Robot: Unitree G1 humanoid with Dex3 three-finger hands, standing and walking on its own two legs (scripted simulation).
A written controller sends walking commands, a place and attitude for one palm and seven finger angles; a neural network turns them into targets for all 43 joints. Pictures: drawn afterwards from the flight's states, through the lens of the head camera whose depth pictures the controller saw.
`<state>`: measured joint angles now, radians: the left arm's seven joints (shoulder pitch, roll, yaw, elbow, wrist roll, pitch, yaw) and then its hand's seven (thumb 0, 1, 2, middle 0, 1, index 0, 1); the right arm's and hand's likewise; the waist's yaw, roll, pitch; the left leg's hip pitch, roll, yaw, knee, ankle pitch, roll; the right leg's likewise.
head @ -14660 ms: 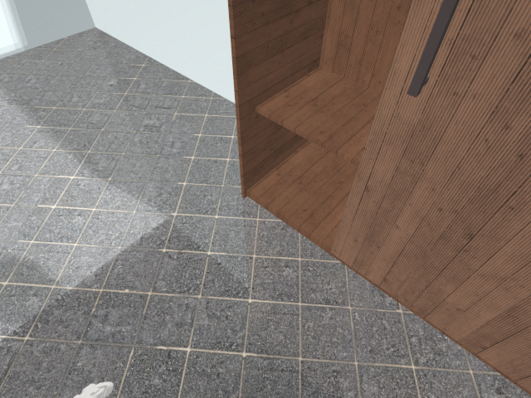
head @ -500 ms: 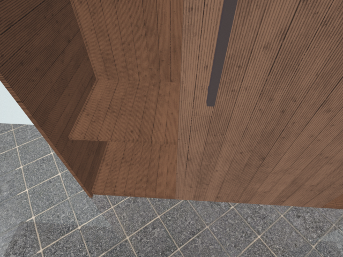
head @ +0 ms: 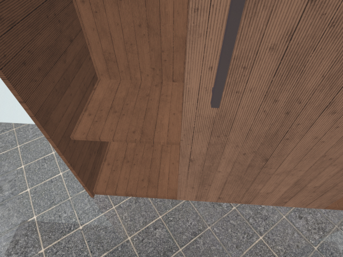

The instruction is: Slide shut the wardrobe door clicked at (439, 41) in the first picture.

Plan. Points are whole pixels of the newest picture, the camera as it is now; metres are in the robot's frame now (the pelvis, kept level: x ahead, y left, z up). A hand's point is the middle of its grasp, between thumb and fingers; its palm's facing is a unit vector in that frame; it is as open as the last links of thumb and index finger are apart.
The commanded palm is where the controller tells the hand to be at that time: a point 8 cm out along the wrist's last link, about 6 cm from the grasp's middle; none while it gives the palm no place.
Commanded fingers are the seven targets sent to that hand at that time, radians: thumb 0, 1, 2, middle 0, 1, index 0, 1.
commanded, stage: look again from close up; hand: right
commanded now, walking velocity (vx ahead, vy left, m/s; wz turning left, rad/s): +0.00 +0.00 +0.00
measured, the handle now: (223, 56) +0.49 -0.09 +0.22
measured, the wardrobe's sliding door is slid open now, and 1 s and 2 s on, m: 0.51 0.51 0.51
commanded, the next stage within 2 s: raise the hand with hooked fingers in 0.20 s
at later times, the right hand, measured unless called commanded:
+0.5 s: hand (262, 237) +0.18 -0.18 -0.02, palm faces +0.28 +0.93 -0.24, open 7.4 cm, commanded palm +0.12 -0.21 -0.03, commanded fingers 0.00 -0.64 -0.79 0.22 0.47 0.22 0.47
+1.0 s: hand (272, 226) +0.18 -0.17 +0.07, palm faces +0.12 +0.99 -0.10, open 10.3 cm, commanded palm +0.15 -0.23 +0.07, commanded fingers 0.00 -0.06 -0.54 0.26 0.84 0.26 0.84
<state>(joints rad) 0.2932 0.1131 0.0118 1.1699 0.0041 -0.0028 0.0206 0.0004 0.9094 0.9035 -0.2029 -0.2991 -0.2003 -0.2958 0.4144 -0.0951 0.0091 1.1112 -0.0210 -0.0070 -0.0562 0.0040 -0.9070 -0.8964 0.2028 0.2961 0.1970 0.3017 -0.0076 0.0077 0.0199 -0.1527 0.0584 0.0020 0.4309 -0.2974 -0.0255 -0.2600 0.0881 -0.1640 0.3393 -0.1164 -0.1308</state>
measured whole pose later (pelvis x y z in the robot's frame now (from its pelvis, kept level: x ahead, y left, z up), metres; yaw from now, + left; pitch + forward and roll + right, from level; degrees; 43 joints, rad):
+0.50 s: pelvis +0.01 +0.03 -0.01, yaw -5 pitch +2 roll -2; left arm 0.39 0.26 0.00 0.83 -0.07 -0.30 0.06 0.02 0.92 0.90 -0.21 -0.30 -0.20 -0.30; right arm 0.48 -0.25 -0.02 0.02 0.14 -0.01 -0.16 0.06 -0.91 -0.86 0.21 0.34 0.20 0.35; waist 0.04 -0.01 -0.04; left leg -0.31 0.03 0.03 0.65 -0.38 0.01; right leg -0.37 0.11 -0.10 0.53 -0.21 -0.09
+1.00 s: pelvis +0.02 +0.07 -0.04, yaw -8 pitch +5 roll +3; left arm 0.15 0.26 -0.04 0.60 -0.06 -0.24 0.07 0.01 0.90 0.90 -0.20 -0.30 -0.20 -0.30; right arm 0.37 -0.29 -0.27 -0.06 0.37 -0.37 0.44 0.01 -0.28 -0.63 0.24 0.69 0.24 0.70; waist -0.08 -0.07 -0.07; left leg -0.42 -0.08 0.16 0.76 -0.44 0.08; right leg -0.59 0.01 0.03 0.85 -0.36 -0.04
